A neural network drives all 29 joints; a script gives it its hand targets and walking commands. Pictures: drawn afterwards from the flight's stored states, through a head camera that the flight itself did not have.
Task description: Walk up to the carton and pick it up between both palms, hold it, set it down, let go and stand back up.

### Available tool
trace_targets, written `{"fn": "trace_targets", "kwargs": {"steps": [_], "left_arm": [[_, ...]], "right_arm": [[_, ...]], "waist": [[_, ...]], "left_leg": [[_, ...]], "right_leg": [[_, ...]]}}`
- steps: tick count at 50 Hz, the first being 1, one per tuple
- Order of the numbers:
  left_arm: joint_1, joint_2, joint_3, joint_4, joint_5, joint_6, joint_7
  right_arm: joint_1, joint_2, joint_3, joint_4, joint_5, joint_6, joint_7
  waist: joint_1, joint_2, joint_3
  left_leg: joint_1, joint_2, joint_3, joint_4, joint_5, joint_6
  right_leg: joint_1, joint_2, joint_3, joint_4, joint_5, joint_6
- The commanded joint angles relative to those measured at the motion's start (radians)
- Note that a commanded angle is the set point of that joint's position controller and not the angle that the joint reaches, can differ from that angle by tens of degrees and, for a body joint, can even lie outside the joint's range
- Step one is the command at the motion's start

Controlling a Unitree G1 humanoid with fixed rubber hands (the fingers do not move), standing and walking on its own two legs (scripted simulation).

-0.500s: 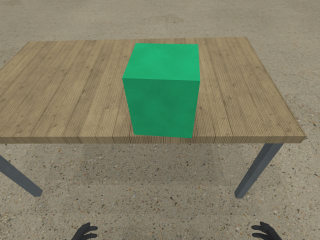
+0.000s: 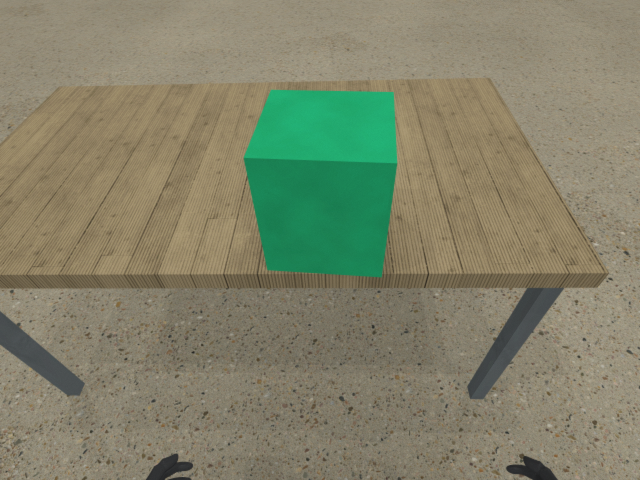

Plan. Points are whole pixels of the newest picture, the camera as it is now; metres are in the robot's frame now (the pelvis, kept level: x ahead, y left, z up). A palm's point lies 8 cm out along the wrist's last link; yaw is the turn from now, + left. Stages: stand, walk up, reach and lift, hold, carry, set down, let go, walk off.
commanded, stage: stand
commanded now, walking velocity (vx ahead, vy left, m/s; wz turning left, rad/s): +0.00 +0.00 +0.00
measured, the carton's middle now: (327, 185) +0.59 +0.02 +0.04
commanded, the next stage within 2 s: none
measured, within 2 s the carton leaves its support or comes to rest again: neither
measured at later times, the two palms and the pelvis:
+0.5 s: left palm out of the picture +0.10 +0.25 -0.09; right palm out of the picture +0.10 -0.25 -0.09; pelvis +0.00 +0.00 +0.00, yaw +0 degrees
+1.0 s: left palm out of the picture +0.10 +0.25 -0.09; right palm out of the picture +0.09 -0.25 -0.10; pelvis +0.00 +0.00 +0.00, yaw +0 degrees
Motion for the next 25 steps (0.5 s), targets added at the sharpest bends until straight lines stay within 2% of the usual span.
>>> {"fn": "trace_targets", "kwargs": {"steps": [1,6,7,15,25], "left_arm": [[-0.009,0.122,0.043,-0.089,0.001,-0.023,0.005],[-0.016,0.120,0.041,-0.088,-0.001,-0.024,0.004],[-0.012,0.117,0.041,-0.086,0.000,-0.024,0.004],[-0.003,0.121,0.038,-0.074,-0.002,-0.020,0.004],[0.003,0.123,0.036,-0.062,-0.002,-0.022,0.006]], "right_arm": [[-0.013,-0.119,-0.035,-0.091,0.000,-0.022,-0.005],[-0.006,-0.125,-0.032,-0.085,0.000,-0.025,-0.006],[-0.008,-0.127,-0.032,-0.085,0.001,-0.025,-0.006],[0.003,-0.128,-0.030,-0.077,0.002,-0.022,-0.007],[0.014,-0.129,-0.026,-0.067,0.002,-0.024,-0.008]], "waist": [[0.003,0.011,-0.036],[0.002,-0.011,-0.048],[0.003,0.004,-0.045],[0.004,-0.001,-0.032],[0.001,0.007,-0.057]], "left_leg": [[-0.008,0.080,-0.086,-0.108,0.049,0.040],[-0.001,0.082,-0.089,-0.108,0.071,0.038],[-0.002,0.082,-0.085,-0.108,0.073,0.039],[-0.008,0.083,-0.088,-0.116,0.045,0.039],[0.006,0.082,-0.085,-0.111,0.093,0.040]], "right_leg": [[0.001,-0.081,0.101,-0.108,0.062,-0.045],[0.006,-0.080,0.098,-0.107,0.075,-0.043],[0.003,-0.080,0.099,-0.108,0.083,-0.043],[-0.008,-0.079,0.097,-0.122,0.047,-0.040],[0.014,-0.081,0.096,-0.109,0.104,-0.043]]}}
